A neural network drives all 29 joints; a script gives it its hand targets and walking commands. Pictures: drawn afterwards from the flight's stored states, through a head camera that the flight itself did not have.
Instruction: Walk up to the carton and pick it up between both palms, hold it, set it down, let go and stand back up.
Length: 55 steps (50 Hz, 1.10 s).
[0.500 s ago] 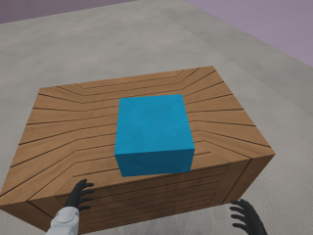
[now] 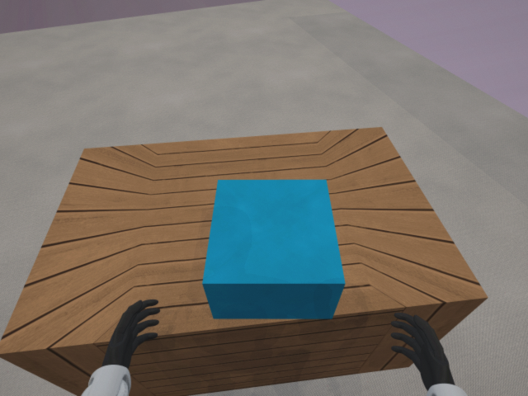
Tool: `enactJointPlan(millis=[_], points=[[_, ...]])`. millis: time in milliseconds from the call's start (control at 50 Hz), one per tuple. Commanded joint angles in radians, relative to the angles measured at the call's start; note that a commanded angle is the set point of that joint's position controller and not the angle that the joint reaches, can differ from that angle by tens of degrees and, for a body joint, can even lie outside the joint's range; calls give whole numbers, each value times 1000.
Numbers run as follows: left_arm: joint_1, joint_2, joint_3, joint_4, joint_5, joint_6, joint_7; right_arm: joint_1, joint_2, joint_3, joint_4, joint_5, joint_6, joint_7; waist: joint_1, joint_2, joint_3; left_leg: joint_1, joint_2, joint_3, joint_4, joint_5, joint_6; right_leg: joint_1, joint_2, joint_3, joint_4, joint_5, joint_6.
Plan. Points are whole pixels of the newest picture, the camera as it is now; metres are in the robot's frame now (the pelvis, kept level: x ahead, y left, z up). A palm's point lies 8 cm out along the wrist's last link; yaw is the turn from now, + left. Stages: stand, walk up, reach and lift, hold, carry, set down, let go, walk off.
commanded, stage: reach and lift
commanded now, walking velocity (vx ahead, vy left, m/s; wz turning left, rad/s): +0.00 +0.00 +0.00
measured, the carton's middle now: (272, 246) +0.47 +0.01 -0.13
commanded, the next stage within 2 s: none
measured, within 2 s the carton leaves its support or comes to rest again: neither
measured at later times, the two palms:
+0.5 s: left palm (126, 320) +0.26 +0.25 -0.03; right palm (421, 317) +0.27 -0.23 -0.04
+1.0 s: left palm (137, 260) +0.36 +0.24 +0.00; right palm (415, 256) +0.36 -0.24 +0.00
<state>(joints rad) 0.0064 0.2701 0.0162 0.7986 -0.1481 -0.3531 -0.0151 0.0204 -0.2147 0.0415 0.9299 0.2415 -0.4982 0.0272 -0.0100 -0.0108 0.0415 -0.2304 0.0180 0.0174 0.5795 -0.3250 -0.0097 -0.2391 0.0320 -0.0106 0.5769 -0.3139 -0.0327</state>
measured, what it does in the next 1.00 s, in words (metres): stands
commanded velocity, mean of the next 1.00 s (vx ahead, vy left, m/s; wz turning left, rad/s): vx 0.00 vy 0.00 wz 0.00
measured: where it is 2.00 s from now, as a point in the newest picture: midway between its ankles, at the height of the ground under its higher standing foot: outside the picture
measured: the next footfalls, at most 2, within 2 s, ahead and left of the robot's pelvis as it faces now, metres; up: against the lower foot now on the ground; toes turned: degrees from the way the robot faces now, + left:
none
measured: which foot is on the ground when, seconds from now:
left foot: down 0.00-1.00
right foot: down 0.00-1.00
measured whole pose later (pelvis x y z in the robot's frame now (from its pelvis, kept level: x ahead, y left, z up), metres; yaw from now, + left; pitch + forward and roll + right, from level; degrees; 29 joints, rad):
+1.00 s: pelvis -0.03 -0.01 -0.04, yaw +1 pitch +17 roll +0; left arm -0.71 0.35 -0.12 1.27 -0.35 -0.40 -0.03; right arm -0.68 -0.35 0.20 1.29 0.54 -0.41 0.04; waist 0.00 -0.02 -0.22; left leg -0.79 0.01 -0.02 0.84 -0.36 -0.02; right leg -0.79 0.03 -0.05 0.83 -0.35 -0.05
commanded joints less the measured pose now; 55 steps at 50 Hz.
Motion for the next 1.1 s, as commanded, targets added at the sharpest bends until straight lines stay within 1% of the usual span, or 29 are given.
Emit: enactJointPlan(millis=[0, 120, 280, 340, 400, 420, 460, 500, 560, 600, 680, 800, 960, 1080], points=[[-135, 124, 22, -81, -31, -79, -10, -121, -129, -1, -78, 38, -83, 5, 4, 25, -200, 79, -33, -5, -29, 336, -27, -4, -20, 35, -79, 342, 23], [-177, 126, 17, -55, -64, -124, -19, -181, -147, 23, -61, 78, -121, 7, 13, 10, -217, 24, -36, -5, 3, 314, -28, -34, -20, 34, -50, 305, 25], [-277, 136, 0, -30, -107, -173, -19, -304, -171, 32, -29, 119, -149, 6, 11, 7, -269, -60, -37, -10, 55, 269, -36, -105, -18, 24, -5, 225, 23], [-359, 148, -16, -2, -123, -171, -16, -380, -180, 28, 2, 122, -131, 7, 3, 10, -283, -100, -32, -14, 63, 203, -34, -153, -23, 20, 8, 150, 22], [-479, 168, -44, 41, -145, -150, -6, -479, -191, 18, 34, 119, -86, 12, -6, 11, -308, -139, -23, -21, 58, 115, -24, -202, -32, 19, 20, 66, 23], [-514, 174, -54, 52, -155, -144, -1, -508, -193, 14, 39, 122, -70, 14, -7, 12, -325, -147, -21, -23, 57, 99, -22, -212, -34, 18, 24, 56, 25], [-561, 183, -66, 62, -173, -139, 8, -553, -201, 16, 42, 137, -51, 16, -6, 20, -385, -151, -20, -24, 68, 121, -28, -215, -32, 15, 38, 88, 28], [-587, 193, -65, 86, -175, -133, 10, -586, -209, 32, 69, 160, -39, 15, -3, 34, -445, -145, -22, -24, 89, 186, -39, -212, -26, 10, 53, 155, 30], [-628, 201, -49, 139, -162, -116, -3, -634, -221, 61, 129, 192, -29, 8, 4, 37, -509, -148, -29, -24, 125, 270, -46, -225, -20, 8, 63, 226, 35], [-666, 202, -43, 176, -156, -105, -10, -676, -227, 76, 158, 208, -25, 5, 9, 32, -532, -160, -32, -23, 139, 290, -45, -242, -20, 8, 64, 238, 39], [-767, 202, -52, 243, -160, -90, -16, -772, -243, 92, 191, 233, -8, 6, 15, 17, -554, -192, -33, -24, 143, 262, -37, -280, -23, 4, 62, 206, 46], [-932, 212, -93, 318, -191, -84, -11, -904, -272, 105, 222, 259, 33, 12, 10, 14, -625, -244, -30, -23, 155, 216, -34, -340, -29, -6, 81, 168, 54], [-1089, 234, -117, 383, -213, -64, -11, -1046, -314, 143, 282, 314, 76, 12, 7, 20, -771, -298, -32, -15, 215, 280, -42, -372, -23, -9, 123, 242, 69], [-1190, 249, -131, 409, -229, -35, -11, -1150, -343, 158, 282, 336, 110, 11, 10, 15, -848, -338, -33, -8, 230, 293, -42, -372, -17, -10, 136, 270, 82]])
